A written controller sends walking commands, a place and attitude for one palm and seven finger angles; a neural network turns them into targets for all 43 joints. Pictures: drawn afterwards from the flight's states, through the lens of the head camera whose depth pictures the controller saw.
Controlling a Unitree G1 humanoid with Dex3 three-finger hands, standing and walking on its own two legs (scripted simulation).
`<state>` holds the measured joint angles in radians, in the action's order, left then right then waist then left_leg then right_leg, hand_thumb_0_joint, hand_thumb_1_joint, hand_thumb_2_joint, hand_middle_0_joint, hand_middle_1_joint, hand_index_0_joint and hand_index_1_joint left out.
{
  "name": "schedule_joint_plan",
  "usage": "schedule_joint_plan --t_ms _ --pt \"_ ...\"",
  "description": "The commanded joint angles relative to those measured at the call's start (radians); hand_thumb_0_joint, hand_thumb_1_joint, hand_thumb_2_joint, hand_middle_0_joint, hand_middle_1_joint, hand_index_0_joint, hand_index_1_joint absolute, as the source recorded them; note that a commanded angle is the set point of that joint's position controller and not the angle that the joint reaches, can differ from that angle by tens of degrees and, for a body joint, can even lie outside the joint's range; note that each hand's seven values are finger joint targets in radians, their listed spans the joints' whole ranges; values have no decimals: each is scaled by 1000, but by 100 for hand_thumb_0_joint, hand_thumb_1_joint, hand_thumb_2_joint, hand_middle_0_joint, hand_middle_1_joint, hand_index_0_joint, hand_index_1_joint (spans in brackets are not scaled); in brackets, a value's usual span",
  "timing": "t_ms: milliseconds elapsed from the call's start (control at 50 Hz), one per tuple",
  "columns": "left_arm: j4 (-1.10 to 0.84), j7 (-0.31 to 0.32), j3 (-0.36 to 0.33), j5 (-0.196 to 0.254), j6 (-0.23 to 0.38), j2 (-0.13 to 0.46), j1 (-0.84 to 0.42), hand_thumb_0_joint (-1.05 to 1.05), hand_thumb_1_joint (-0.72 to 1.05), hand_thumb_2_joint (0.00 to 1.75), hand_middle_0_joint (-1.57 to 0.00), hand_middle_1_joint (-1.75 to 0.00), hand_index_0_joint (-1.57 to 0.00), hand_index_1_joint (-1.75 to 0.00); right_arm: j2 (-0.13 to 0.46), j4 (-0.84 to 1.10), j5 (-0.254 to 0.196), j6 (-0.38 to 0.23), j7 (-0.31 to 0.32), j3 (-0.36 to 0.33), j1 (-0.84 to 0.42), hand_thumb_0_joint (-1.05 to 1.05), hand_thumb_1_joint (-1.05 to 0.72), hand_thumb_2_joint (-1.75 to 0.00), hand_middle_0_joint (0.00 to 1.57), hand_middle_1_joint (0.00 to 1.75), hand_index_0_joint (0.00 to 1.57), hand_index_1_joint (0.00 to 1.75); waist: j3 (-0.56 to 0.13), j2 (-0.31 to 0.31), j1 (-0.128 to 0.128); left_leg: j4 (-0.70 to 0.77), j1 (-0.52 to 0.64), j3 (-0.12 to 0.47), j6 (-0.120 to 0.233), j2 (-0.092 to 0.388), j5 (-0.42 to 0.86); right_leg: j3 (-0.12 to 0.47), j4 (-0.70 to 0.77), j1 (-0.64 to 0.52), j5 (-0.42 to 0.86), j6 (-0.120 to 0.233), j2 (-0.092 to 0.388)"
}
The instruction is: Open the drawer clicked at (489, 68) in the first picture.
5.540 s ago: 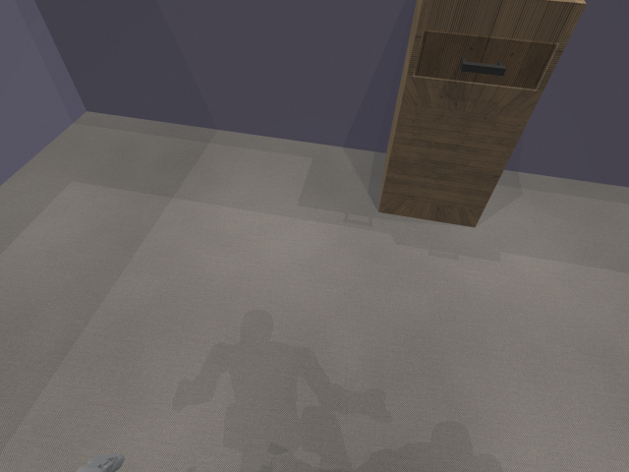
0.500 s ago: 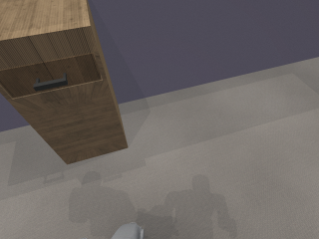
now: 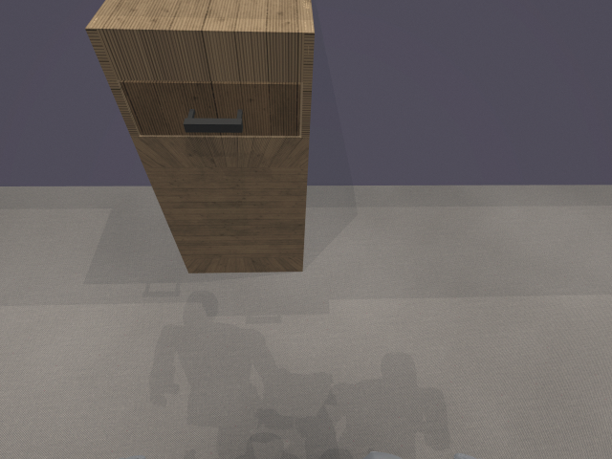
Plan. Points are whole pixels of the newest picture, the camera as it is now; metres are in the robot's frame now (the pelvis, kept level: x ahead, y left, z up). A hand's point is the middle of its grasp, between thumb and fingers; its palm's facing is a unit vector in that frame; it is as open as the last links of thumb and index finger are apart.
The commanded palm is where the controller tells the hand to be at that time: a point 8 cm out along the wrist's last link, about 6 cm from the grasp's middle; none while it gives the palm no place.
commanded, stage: turn to face it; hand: left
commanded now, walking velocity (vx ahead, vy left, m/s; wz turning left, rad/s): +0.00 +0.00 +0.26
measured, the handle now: (214, 119) +0.78 +0.26 -0.05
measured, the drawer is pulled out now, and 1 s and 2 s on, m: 0.00 0.00 0.00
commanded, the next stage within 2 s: take the last steps up to it in 0.02 s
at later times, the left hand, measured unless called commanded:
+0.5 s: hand out of the picture -0.05 +0.18 -0.17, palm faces +0.22 -0.95 -0.20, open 7.4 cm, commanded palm none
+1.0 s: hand (145, 412) +0.20 +0.26 -0.17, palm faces +0.11 -0.98 -0.15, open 7.4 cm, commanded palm none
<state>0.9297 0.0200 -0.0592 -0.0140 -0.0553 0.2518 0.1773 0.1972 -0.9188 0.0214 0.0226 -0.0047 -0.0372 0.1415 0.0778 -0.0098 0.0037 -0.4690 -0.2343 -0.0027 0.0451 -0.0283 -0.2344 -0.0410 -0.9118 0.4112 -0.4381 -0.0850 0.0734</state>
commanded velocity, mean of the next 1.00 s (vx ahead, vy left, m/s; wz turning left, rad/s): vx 0.26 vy -0.02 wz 0.02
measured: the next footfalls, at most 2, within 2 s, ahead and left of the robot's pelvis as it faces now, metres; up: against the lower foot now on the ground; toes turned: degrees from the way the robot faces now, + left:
right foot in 0.12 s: +0.05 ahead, -0.13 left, +0.00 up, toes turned -2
left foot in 0.58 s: +0.07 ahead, +0.16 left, +0.00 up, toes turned +16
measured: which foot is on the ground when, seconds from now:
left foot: down 0.00-0.14, up 0.16-0.56, down 0.58-1.00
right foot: up 0.00-0.10, down 0.12-0.58, up 0.60-1.00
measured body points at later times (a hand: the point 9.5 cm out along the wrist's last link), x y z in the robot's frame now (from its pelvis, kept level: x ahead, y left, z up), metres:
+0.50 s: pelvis +0.01 +0.01 +0.00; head +0.02 +0.01 +0.45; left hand -0.06 +0.23 -0.15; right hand +0.08 -0.24 -0.15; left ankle +0.02 +0.15 -0.71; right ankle +0.01 -0.13 -0.74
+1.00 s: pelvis +0.13 +0.08 +0.00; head +0.14 +0.10 +0.45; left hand +0.19 +0.31 -0.15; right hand +0.05 -0.12 -0.15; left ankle +0.04 +0.14 -0.74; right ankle +0.26 -0.05 -0.68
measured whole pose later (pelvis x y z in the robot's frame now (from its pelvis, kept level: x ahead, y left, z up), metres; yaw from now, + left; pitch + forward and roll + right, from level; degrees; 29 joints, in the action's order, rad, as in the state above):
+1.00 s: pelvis +0.13 +0.08 +0.00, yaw +6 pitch -1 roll +0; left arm 1.05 -0.01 -0.06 -0.02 -0.01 0.18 0.16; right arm 0.07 -1.16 0.02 -0.07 0.03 -0.02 0.48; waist 0.04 -0.04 -0.04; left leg -0.26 0.05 -0.17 0.05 -0.01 -0.30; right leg -0.08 -0.90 0.58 -0.16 -0.02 0.12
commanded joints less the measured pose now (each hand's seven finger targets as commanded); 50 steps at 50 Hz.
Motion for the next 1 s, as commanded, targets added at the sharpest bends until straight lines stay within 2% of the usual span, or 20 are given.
schedule_joint_plan --t_ms 0,40,80,100,120,140,180,240,380,460,520,540,560,580,600,640,680,720,840,980 --pt "-69 4 -7 5 31 42 23 0 90 90 -20 -30 -20 -30 201 35 5 -6 17 -57 41 0 -90 -90 20 30 20 30 -123 163 -25 93 108 254 132 263 490 2 164 -51 3 15 -25" --pt "-55 7 -6 7 41 48 66 0 90 90 -20 -30 -20 -30 195 28 1 -6 16 -57 32 0 -90 -90 20 30 20 30 -132 151 -2 57 79 253 111 242 491 -5 299 -135 95 23 -39" --pt "-36 14 -10 2 59 78 115 0 90 90 -20 -30 -20 -30 157 21 -11 -9 11 -51 32 0 -90 -90 20 30 20 30 -147 54 26 -35 -39 210 33 169 297 32 547 -323 296 34 16" --pt "-29 21 -19 -11 70 143 124 0 90 90 -20 -30 -20 -30 95 23 -20 -12 5 -41 57 0 -90 -90 20 30 20 30 -157 -151 18 -177 -182 83 -37 53 30 237 591 -416 414 102 211" --pt "-37 16 -22 -12 72 190 128 0 90 90 -20 -30 -20 -30 82 42 -17 -4 4 -36 45 0 -90 -90 20 30 20 30 -130 -235 30 -326 -232 37 -66 -14 -316 346 639 -350 431 213 371" --pt "-37 17 -29 -4 72 172 137 0 90 90 -20 -30 -20 -30 115 35 -3 20 7 -47 39 0 -90 -90 20 30 20 30 -116 -273 41 -466 -236 80 -65 17 -343 373 690 -270 277 235 368" --pt "-34 10 -19 -4 76 119 89 0 90 90 -20 -30 -20 -30 118 -7 6 19 -7 -53 46 0 -90 -90 20 30 20 30 -12 -142 19 -626 -320 68 -66 49 -204 302 726 -239 57 211 282" --pt "-12 6 -10 -5 100 75 108 0 90 90 -20 -30 -20 -30 97 -41 10 8 -22 -53 89 0 -90 -90 20 30 20 30 -8 -123 8 -650 -341 33 -80 85 -73 170 732 -277 66 176 232" --pt "81 -2 -8 -18 113 73 244 0 90 90 -20 -30 -20 -30 49 -37 6 -11 -30 -36 18 0 -90 -90 20 30 20 30 21 -157 54 -367 -302 -54 -83 113 -90 132 768 -303 19 200 235" --pt "118 -5 -13 -21 105 93 250 0 90 90 -20 -30 -20 -30 28 -43 -1 -28 -31 -26 31 0 -90 -90 20 30 20 30 14 -168 46 -189 -147 -108 -60 91 -131 96 737 -228 -17 206 234" --pt "138 -9 -11 -7 93 69 217 0 90 90 -20 -30 -20 -30 48 -103 -2 -50 -15 -25 182 0 -90 -90 20 30 20 30 -20 -70 -31 17 180 -164 -64 64 -42 7 600 -51 -64 154 154" --pt "133 -14 -1 -7 89 26 214 0 90 90 -20 -30 -20 -30 107 -129 -1 -56 -4 -39 274 0 -90 -90 20 30 20 30 -50 94 -72 80 311 -34 -38 153 -152 -37 430 61 -81 118 96" --pt "103 -19 11 -3 87 -42 192 0 90 90 -20 -30 -20 -30 197 -156 10 -60 7 -61 385 0 -90 -90 20 30 20 30 -54 317 -114 233 347 276 43 382 -337 -145 149 203 -110 77 -5" --pt "66 -14 12 -14 84 -27 116 0 90 90 -20 -30 -20 -30 220 -168 11 -59 14 -63 424 0 -90 -90 20 30 20 30 -18 346 -135 336 282 410 93 457 -446 -79 -45 265 -151 86 -14" --pt "64 -16 7 -16 83 -17 65 0 90 90 -20 -30 -20 -30 187 -169 9 -58 23 -53 385 0 -90 -90 20 30 20 30 41 267 -122 359 196 406 110 455 -445 -17 -164 292 -89 100 20" --pt "108 -34 2 -15 86 -18 108 0 90 90 -20 -30 -20 -30 102 -136 0 -73 27 -27 260 0 -90 -90 20 30 20 30 76 126 -48 353 107 245 94 389 -285 8 -208 251 69 96 69" --pt "139 -37 3 -19 78 -49 167 0 90 90 -20 -30 -20 -30 64 -137 -2 -91 32 -18 244 0 -90 -90 20 30 20 30 53 108 -16 344 100 107 71 322 -75 -1 -201 198 172 77 64" --pt "147 -35 2 -17 69 -51 184 0 90 90 -20 -30 -20 -30 53 -148 -8 -100 35 -14 261 0 -90 -90 20 30 20 30 36 121 -2 338 130 47 75 299 53 -3 -196 203 222 65 57" --pt "93 -36 -9 -13 59 -39 67 0 90 90 -20 -30 -20 -30 32 -185 -10 -108 42 -12 338 0 -90 -90 20 30 20 30 73 88 -5 346 194 44 110 319 172 11 -129 315 292 49 71" --pt "27 -39 5 -7 70 -69 -134 0 90 90 -20 -30 -20 -30 29 -233 8 -99 46 -16 440 0 -90 -90 20 30 20 30 96 105 -68 260 281 -19 106 322 455 -51 126 275 252 84 37"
